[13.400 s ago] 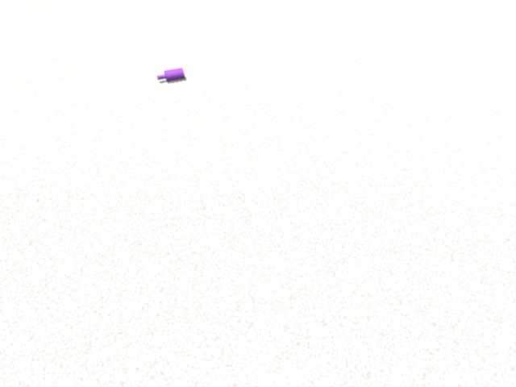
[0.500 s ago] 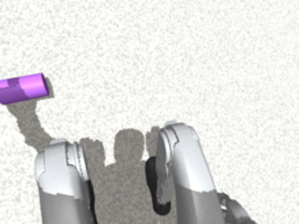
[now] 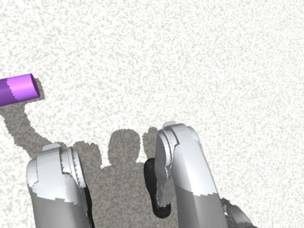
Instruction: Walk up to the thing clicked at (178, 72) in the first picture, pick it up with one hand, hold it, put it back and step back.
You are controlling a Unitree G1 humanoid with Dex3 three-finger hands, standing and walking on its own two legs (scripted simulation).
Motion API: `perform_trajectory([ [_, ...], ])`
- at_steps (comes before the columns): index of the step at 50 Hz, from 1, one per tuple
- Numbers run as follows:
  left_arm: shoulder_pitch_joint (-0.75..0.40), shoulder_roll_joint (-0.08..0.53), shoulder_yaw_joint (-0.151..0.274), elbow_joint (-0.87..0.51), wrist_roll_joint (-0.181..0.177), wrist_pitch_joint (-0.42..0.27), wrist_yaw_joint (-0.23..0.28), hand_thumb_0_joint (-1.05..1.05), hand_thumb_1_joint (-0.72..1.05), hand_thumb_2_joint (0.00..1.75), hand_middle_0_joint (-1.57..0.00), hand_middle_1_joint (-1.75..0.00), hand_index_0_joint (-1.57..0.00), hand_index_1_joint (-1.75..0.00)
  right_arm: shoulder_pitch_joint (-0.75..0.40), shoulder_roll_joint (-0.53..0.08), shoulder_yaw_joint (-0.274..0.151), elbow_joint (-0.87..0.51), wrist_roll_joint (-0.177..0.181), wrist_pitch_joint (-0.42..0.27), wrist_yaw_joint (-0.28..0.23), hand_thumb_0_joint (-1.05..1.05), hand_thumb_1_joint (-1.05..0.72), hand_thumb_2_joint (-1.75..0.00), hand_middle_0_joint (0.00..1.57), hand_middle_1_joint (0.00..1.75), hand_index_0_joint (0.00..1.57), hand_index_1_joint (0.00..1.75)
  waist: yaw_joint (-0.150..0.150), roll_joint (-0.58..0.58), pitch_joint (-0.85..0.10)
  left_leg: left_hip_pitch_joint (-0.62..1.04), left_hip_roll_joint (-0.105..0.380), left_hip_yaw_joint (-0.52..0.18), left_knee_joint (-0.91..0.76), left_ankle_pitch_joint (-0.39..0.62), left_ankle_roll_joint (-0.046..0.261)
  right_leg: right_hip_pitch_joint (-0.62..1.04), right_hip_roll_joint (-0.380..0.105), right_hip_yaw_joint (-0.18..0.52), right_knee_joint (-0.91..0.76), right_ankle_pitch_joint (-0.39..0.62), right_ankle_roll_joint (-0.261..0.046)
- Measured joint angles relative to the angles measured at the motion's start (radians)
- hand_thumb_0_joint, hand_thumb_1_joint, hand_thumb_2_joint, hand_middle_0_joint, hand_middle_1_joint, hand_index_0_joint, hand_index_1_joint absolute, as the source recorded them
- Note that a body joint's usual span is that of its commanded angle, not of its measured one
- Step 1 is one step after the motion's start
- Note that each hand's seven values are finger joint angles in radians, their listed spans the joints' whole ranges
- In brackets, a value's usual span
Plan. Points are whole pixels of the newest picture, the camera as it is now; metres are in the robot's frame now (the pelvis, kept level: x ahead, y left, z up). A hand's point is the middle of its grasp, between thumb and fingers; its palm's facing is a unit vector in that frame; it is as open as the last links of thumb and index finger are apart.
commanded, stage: rise first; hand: left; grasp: from above
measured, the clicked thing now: out of the picture +0.48 +0.34 -0.28
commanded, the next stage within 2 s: approach in 0.88 s
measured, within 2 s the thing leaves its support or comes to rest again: neither
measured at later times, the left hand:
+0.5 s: hand out of the picture +0.44 +0.35 -0.17, palm faces -0.45 -0.10 -0.89, open 13.8 cm
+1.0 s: hand out of the picture +0.44 +0.35 -0.16, palm faces -0.46 -0.10 -0.88, open 13.7 cm
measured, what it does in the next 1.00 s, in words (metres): stands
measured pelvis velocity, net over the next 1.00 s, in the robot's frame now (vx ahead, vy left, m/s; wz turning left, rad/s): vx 0.00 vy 0.00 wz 0.00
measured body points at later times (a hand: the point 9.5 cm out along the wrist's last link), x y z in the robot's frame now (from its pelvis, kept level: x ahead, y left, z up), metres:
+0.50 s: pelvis +0.00 +0.00 +0.00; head +0.25 +0.09 +0.37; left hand +0.46 +0.36 -0.12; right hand +0.06 -0.27 -0.10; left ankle +0.07 +0.13 -0.29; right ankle +0.10 -0.13 -0.29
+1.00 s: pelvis +0.00 +0.00 +0.00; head +0.24 +0.09 +0.37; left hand +0.46 +0.36 -0.11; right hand +0.06 -0.27 -0.09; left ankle +0.07 +0.13 -0.29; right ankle +0.10 -0.13 -0.29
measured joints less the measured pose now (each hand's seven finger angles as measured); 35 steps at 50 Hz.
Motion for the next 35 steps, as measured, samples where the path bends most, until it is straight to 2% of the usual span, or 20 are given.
perform_trajectory([
  [16,0.005,-0.007,-0.003,-0.015,-0.003,0.004,0.000,0.00,-0.52,1.00,-0.14,-0.99,-0.12,-1.01,-0.003,-0.003,0.000,-0.009,0.006,-0.004,0.004,0.00,-0.91,-0.90,0.20,0.30,0.21,0.30,0.003,0.004,-0.003,0.000,0.001,-0.002,-0.003,0.004,-0.002,-0.003,0.002,-0.002,-0.003,0.007,-0.001],
  [22,-0.013,0.000,-0.019,0.002,-0.007,0.008,-0.010,0.00,-0.51,1.00,-0.15,-0.99,-0.13,-1.01,-0.003,-0.004,0.004,-0.011,0.008,-0.007,0.003,0.00,-0.91,-0.90,0.20,0.30,0.21,0.30,-0.001,0.005,-0.004,0.001,-0.001,-0.001,-0.006,0.007,-0.001,-0.001,0.001,-0.001,-0.005,0.008,-0.002],
  [31,-0.004,0.001,-0.016,-0.015,-0.005,0.004,-0.018,0.00,-0.49,0.98,-0.16,-0.99,-0.15,-1.00,0.006,-0.002,0.006,-0.015,0.011,-0.002,0.003,0.00,-0.91,-0.90,0.20,0.30,0.21,0.30,-0.001,0.003,-0.004,0.006,-0.002,-0.002,-0.010,0.007,0.000,0.007,0.001,-0.003,-0.012,0.008,0.001],
  [35,-0.005,-0.003,-0.028,-0.017,-0.008,0.007,-0.020,0.00,-0.48,0.98,-0.16,-1.00,-0.15,-1.00,0.010,-0.002,0.005,-0.015,0.015,-0.002,0.005,0.00,-0.91,-0.90,0.20,0.30,0.21,0.30,-0.001,0.003,-0.006,0.006,-0.003,0.000,-0.012,0.011,0.002,0.009,0.000,-0.001,-0.015,0.009,0.001],
])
